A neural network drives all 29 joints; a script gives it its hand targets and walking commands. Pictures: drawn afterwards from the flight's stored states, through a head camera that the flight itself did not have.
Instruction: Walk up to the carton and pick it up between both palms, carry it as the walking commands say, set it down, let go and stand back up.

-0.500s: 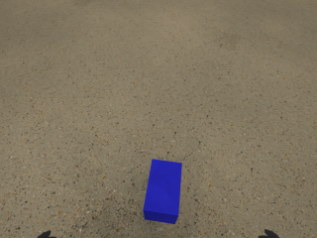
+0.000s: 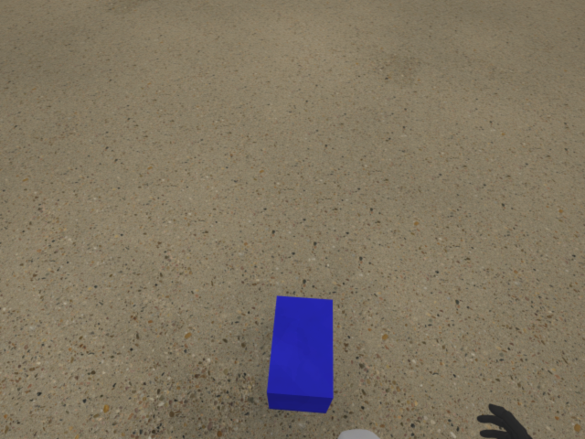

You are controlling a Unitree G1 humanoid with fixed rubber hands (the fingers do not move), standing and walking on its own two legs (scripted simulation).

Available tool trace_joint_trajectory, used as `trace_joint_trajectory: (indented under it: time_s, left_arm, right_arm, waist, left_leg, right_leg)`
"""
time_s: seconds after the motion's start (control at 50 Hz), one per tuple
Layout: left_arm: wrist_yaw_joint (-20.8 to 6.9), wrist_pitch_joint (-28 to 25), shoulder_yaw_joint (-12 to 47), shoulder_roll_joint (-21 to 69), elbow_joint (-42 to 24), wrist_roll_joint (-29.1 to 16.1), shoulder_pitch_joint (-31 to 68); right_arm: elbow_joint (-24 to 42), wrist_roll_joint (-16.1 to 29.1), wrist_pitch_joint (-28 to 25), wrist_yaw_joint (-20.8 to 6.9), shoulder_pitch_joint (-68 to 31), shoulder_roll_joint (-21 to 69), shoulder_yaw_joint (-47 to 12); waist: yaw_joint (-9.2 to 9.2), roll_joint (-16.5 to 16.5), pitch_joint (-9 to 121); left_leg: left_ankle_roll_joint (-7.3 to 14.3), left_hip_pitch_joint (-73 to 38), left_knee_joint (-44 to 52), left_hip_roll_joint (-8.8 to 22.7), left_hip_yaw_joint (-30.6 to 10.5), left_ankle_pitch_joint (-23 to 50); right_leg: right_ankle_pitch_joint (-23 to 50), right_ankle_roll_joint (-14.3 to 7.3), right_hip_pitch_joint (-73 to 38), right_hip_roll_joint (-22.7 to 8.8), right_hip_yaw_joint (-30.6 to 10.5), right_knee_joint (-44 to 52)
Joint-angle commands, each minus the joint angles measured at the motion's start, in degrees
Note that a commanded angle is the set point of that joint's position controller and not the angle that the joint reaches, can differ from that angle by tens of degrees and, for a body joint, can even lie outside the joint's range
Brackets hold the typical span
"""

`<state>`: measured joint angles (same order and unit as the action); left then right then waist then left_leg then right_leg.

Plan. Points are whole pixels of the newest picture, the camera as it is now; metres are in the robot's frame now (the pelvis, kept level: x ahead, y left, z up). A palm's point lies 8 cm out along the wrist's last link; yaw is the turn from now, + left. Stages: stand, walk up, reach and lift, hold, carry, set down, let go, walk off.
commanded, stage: walk up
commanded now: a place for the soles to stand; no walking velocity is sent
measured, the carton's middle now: (301, 354) +0.43 -0.05 -0.65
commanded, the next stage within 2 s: none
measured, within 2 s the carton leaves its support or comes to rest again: neither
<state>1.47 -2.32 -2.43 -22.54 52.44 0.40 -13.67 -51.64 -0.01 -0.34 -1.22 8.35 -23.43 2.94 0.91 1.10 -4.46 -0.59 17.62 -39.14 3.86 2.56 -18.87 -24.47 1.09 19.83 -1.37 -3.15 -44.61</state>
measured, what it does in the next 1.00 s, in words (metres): stands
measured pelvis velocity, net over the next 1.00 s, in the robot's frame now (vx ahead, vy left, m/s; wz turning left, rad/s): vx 0.00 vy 0.01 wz -0.09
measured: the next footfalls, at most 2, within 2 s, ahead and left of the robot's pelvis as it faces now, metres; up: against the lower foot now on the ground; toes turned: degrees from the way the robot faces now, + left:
none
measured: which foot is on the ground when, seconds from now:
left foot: down 0.00-1.00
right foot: down 0.00-1.00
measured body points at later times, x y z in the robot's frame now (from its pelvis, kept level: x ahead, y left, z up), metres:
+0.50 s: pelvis +0.00 +0.01 +0.00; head +0.03 +0.00 +0.45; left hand +0.11 +0.32 -0.11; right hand +0.07 -0.31 -0.12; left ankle +0.01 +0.13 -0.72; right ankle +0.02 -0.13 -0.72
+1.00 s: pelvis +0.00 +0.01 +0.00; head +0.03 +0.00 +0.45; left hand +0.12 +0.32 -0.11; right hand +0.07 -0.32 -0.12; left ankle +0.01 +0.13 -0.72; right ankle +0.02 -0.13 -0.72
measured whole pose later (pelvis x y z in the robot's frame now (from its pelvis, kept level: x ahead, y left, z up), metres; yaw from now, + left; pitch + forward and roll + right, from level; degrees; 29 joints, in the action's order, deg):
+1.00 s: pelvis +0.00 +0.01 +0.00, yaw -5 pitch -1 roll +0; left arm 0.9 -2.4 -2.2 -22.3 53.1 0.4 -11.8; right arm -52.5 0.0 0.6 -1.2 8.7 -22.6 3.0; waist 0.7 1.2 -4.7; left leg 0.0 17.6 -40.3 4.8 6.1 -21.7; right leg -18.1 0.8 20.3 0.6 -3.1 -39.2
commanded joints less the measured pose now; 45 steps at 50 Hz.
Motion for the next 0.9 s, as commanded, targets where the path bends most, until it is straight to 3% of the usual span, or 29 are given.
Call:
trace_joint_trajectory:
  time_s: [0.0,0.02,0.04,0.06,0.1,0.12,0.14,0.16,0.18,0.2,0.24,0.26,0.3,0.32,0.38,0.4,0.42,0.44,0.48,0.54,0.58,0.6,0.66,0.7,0.72,0.74,0.8,0.82,0.88]
  left_arm:
    - [0.5,-0.4,-1.5,-11.8,-4.6,-0.7,0.2]
    - [0.2,-0.6,-1.3,-11.5,-3.9,-1.0,1.8]
    - [0.2,-1.2,-1.6,-11.0,-3.4,-0.7,0.4]
    - [0.1,-1.4,-1.6,-9.7,-3.0,-0.6,-1.9]
    - [0.4,-2.1,-2.7,-12.8,-0.7,0.4,-4.2]
    - [0.5,-2.2,-3.4,-15.1,-0.5,1.2,-4.9]
    - [0.4,-2.7,-3.7,-17.9,-0.9,1.7,-2.5]
    - [0.5,-2.5,-3.2,-18.3,-1.9,1.0,0.4]
    - [0.2,-2.4,-3.1,-16.7,-1.9,1.0,3.6]
    - [0.1,-2.2,-3.1,-16.6,-3.0,1.2,5.8]
    - [0.1,-1.4,-1.8,-13.0,-3.8,0.2,8.4]
    - [-0.4,-1.4,-1.3,-10.1,-3.2,-0.7,7.3]
    - [-0.6,-0.5,-1.3,-9.9,-2.0,-0.7,4.5]
    - [-0.7,-0.1,-1.9,-11.0,-0.2,-0.3,2.8]
    - [-0.7,-0.8,-1.6,-11.7,0.2,0.5,0.8]
    - [-0.8,-1.0,-1.7,-11.7,-1.2,0.3,2.8]
    - [-0.7,-1.0,-1.9,-13.1,-1.8,0.4,2.5]
    - [-0.6,-1.1,-1.7,-12.8,-2.0,0.4,3.9]
    - [-0.1,-1.2,-1.7,-12.5,-1.3,0.2,3.9]
    - [0.2,-1.4,-1.5,-13.0,-1.6,-0.1,3.2]
    - [0.1,-1.3,-1.5,-12.7,-1.4,0.2,1.9]
    - [0.0,-1.4,-1.4,-13.3,-2.0,0.6,3.5]
    - [0.2,-1.5,-1.6,-14.1,-1.9,0.7,3.7]
    - [0.2,-1.4,-1.7,-13.2,-2.8,0.4,5.8]
    - [0.1,-1.4,-1.8,-11.9,-2.5,0.2,6.7]
    - [-0.1,-1.3,-1.6,-12.7,-2.2,0.6,4.4]
    - [-0.2,-0.8,-1.1,-11.3,-1.5,0.2,2.6]
    - [-0.2,-0.8,-1.3,-11.0,-1.6,0.1,1.1]
    - [0.3,-1.0,-2.1,-13.4,-2.6,0.5,3.5]
  right_arm:
    - [3.0,-2.3,-1.6,1.3,1.0,-15.6,3.9]
    - [3.6,-2.4,-1.4,1.2,0.0,-15.9,4.2]
    - [3.6,-2.3,-1.1,1.7,-1.6,-14.3,3.7]
    - [4.2,-2.4,-0.7,1.3,-2.0,-15.2,3.6]
    - [4.5,-1.3,0.0,0.8,-2.1,-12.4,2.7]
    - [4.8,-0.9,0.0,0.4,-1.9,-9.6,2.3]
    - [6.0,-0.7,0.3,0.4,-3.5,-6.5,1.7]
    - [6.2,-0.9,0.8,1.2,-5.5,-9.2,2.4]
    - [3.7,-0.5,0.8,0.9,-3.8,-9.5,2.2]
    - [3.4,-0.5,0.2,0.7,-1.0,-9.3,2.7]
    - [0.2,-1.1,-1.1,0.7,3.5,-10.1,2.9]
    - [-0.2,-1.8,-1.5,0.9,2.6,-13.4,3.5]
    - [1.3,-2.1,-2.1,1.2,-0.8,-14.9,3.1]
    - [1.9,-1.9,-2.3,0.9,-4.2,-15.0,2.8]
    - [2.9,-1.8,-1.4,0.7,-4.5,-12.7,2.0]
    - [2.1,-1.8,-1.2,0.7,-3.8,-13.0,2.6]
    - [3.1,-1.8,-0.8,0.9,-3.4,-12.0,2.9]
    - [2.9,-1.7,-1.0,0.9,-2.4,-12.0,2.7]
    - [2.9,-1.9,-0.8,0.9,-2.1,-10.7,2.7]
    - [2.7,-1.0,-0.9,1.1,-1.9,-12.0,2.4]
    - [2.3,-1.1,-0.5,1.0,-3.1,-11.2,2.7]
    - [3.2,-1.3,-0.3,1.2,-3.0,-11.3,2.8]
    - [2.7,-1.2,-0.1,0.7,-2.8,-11.4,3.0]
    - [2.8,-1.4,-0.5,0.4,-0.9,-10.6,2.6]
    - [1.9,-1.5,-0.8,0.6,-1.3,-12.3,2.8]
    - [1.6,-1.2,-0.9,0.4,-1.3,-12.8,2.8]
    - [2.3,-1.7,-0.9,0.8,-3.1,-12.6,3.1]
    - [3.8,-1.5,-0.9,0.7,-3.7,-12.3,3.2]
    - [2.1,-1.7,-0.5,1.0,-1.8,-12.7,2.9]
  waist:
    - [1.29,7.1,4.1]
    - [0.87,10.6,1.3]
    - [0.10,7.5,1.4]
    - [-1.22,10.2,3.3]
    - [-2.73,5.2,6.9]
    - [-2.49,-3.3,5.8]
    - [-2.57,-14.7,5.3]
    - [-1.31,-7.8,2.9]
    - [-0.92,-13.0,0.7]
    - [1.28,-9.2,-0.4]
    - [3.20,-8.1,1.5]
    - [1.67,-1.8,3.5]
    - [-0.48,4.2,3.8]
    - [-2.16,2.8,4.5]
    - [-2.03,3.2,2.4]
    - [-0.47,5.5,4.9]
    - [-0.10,2.7,4.2]
    - [0.79,5.0,4.2]
    - [0.27,0.2,5.6]
    - [0.09,0.3,9.0]
    - [-0.44,2.2,7.1]
    - [1.21,0.5,6.8]
    - [0.66,-4.3,7.0]
    - [1.75,0.4,6.6]
    - [1.55,-0.7,6.9]
    - [0.65,2.8,9.6]
    - [-0.33,2.8,7.5]
    - [-1.20,6.2,8.0]
    - [0.15,0.8,6.9]
  left_leg:
    - [13.5,-7.9,17.1,16.2,-13.6,9.9]
    - [12.1,-5.4,16.9,13.9,-11.0,6.9]
    - [11.5,-5.0,14.6,11.6,-8.3,12.8]
    - [10.6,-6.9,11.2,10.9,-6.9,18.0]
    - [7.0,-2.1,5.4,9.0,-3.5,11.1]
    - [4.6,4.4,-4.0,5.7,-0.5,7.1]
    - [0.9,12.6,-8.9,-1.2,0.0,-9.9]
    - [1.5,10.7,-8.9,0.4,-3.7,-17.2]
    - [1.6,6.4,-6.6,0.9,-4.4,-17.5]
    - [1.9,1.1,-3.5,-0.1,-2.4,-14.6]
    - [2.4,-7.5,11.2,1.0,-3.5,-1.8]
    - [3.6,-8.6,16.1,5.6,-7.5,0.1]
    - [9.7,-5.3,19.6,14.5,-15.4,-1.1]
    - [9.9,-1.1,17.8,14.7,-12.1,-1.1]
    - [6.3,1.6,14.5,9.2,-6.2,-2.7]
    - [4.7,-0.2,13.4,6.2,-3.3,-4.4]
    - [4.4,-2.7,11.3,5.4,-2.2,-4.6]
    - [5.0,-3.3,11.1,5.4,-2.3,-4.2]
    - [6.0,-6.2,9.8,6.9,-2.6,2.8]
    - [5.8,-7.2,7.8,7.7,-2.9,5.8]
    - [5.7,-6.5,6.6,6.3,-1.9,2.5]
    - [5.4,-6.4,5.7,5.1,-1.3,0.5]
    - [3.8,-5.4,6.3,2.7,-1.8,-4.9]
    - [4.2,-6.9,8.6,3.1,-3.7,-1.2]
    - [5.1,-6.8,11.2,5.4,-3.1,-2.5]
    - [5.4,-8.8,11.7,7.3,-3.7,-0.7]
    - [8.5,-7.0,13.5,12.1,-5.3,-0.1]
    - [7.6,-8.1,11.9,10.1,-4.4,1.2]
    - [6.0,-6.7,7.7,7.2,-1.8,3.3]
  right_leg:
    - [-9.8,-2.4,8.6,-0.2,2.7,-7.5]
    - [-7.2,-2.8,8.4,-0.6,4.3,-4.3]
    - [-3.5,-2.8,6.1,0.7,6.0,0.3]
    - [-0.7,-2.2,2.1,2.2,6.8,5.3]
    - [13.0,-2.2,-7.7,1.9,5.1,13.9]
    - [15.6,-5.3,-12.2,-4.3,-7.2,18.7]
    - [11.6,-9.8,-11.8,-11.8,-24.9,25.5]
    - [11.0,-14.3,-7.2,-14.7,-24.5,24.1]
    - [9.2,-14.3,-0.4,-13.4,-22.9,25.0]
    - [7.1,-14.1,3.7,-12.5,-20.7,23.4]
    - [10.2,-6.9,4.9,-5.4,-9.7,16.9]
    - [12.8,-3.7,4.7,-2.3,-6.7,11.3]
    - [10.0,-1.7,3.0,1.7,1.0,2.0]
    - [2.1,-2.2,-1.6,1.0,3.2,3.7]
    - [12.0,-3.7,-4.5,0.7,0.4,9.0]
    - [14.8,-4.7,-4.0,-0.6,-2.7,10.2]
    - [16.3,-5.0,0.0,-1.1,-4.2,9.6]
    - [19.4,-5.0,0.8,-0.9,-4.5,9.8]
    - [21.7,-4.5,0.6,-0.9,-3.1,8.2]
    - [24.3,-4.1,-1.1,-1.1,-3.0,6.5]
    - [23.3,-5.4,0.8,-1.4,-4.6,8.0]
    - [20.9,-6.0,1.4,-2.4,-6.7,10.4]
    - [19.8,-7.8,2.6,-4.3,-12.5,13.0]
    - [18.8,-7.1,3.8,-3.3,-10.6,12.2]
    - [19.6,-5.5,3.2,-1.9,-7.5,10.0]
    - [22.4,-4.7,1.4,-0.6,-3.8,7.4]
    - [16.9,-3.4,1.1,1.1,1.5,3.7]
    - [18.0,-4.1,2.3,1.0,0.2,4.9]
    - [24.3,-4.9,0.2,-0.6,-4.0,6.1]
